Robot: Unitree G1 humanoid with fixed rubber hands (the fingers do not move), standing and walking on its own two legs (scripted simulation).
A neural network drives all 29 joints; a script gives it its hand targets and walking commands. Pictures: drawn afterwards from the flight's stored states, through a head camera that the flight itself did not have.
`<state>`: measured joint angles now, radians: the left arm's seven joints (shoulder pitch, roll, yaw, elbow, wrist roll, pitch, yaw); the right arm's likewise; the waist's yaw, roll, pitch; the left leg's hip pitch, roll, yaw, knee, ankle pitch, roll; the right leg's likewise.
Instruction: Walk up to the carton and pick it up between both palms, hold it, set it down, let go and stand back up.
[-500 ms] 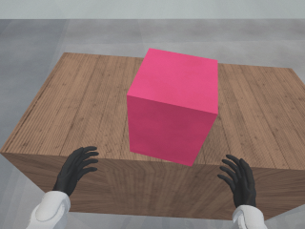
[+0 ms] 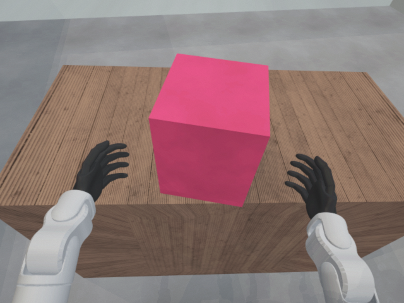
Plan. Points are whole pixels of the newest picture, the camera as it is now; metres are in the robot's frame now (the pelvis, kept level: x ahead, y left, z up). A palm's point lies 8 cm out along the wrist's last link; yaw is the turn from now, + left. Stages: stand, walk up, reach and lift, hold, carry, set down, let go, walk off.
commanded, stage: reach and lift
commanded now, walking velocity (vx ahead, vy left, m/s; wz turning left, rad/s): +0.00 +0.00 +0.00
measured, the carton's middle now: (210, 133) +0.45 -0.02 +0.06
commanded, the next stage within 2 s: none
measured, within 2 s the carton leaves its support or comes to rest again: neither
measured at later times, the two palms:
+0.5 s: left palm (102, 133) +0.37 +0.18 +0.14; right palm (317, 159) +0.33 -0.20 +0.13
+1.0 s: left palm (109, 90) +0.44 +0.17 +0.19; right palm (319, 118) +0.39 -0.21 +0.18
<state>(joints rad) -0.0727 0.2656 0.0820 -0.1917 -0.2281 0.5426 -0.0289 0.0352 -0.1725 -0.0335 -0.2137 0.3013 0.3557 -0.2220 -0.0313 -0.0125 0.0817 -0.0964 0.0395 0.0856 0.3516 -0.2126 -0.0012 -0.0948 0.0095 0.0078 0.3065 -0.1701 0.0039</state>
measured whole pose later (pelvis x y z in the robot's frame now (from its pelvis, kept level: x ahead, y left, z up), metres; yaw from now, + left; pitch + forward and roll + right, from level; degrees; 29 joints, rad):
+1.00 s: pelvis -0.02 +0.00 +0.00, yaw +1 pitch +5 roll -1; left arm -0.94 0.40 0.04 0.58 -0.24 0.60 0.04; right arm -0.82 -0.25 -0.06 0.56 0.38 0.43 -0.19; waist -0.12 -0.04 -0.03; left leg -0.30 0.05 0.05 0.42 -0.20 0.00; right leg -0.28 0.02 -0.01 0.34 -0.14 0.00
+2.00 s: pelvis -0.02 -0.01 -0.01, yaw +1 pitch +14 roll -2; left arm -1.04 0.24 0.04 1.23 -0.14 0.02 0.06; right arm -0.88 -0.09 -0.17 1.00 0.15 0.05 -0.21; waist -0.11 0.00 -0.15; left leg -0.54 0.05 0.02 0.50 -0.21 -0.01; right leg -0.50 0.02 -0.03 0.42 -0.16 -0.01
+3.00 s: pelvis +0.01 +0.01 +0.00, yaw +2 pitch +2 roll -1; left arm -0.86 -0.02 0.46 0.99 0.33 -0.01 -0.01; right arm -0.70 0.16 -0.61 0.82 -0.39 -0.13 -0.09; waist -0.08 -0.02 0.01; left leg -0.18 0.02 0.03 0.34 -0.20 0.01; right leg -0.15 0.00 -0.03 0.26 -0.15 0.02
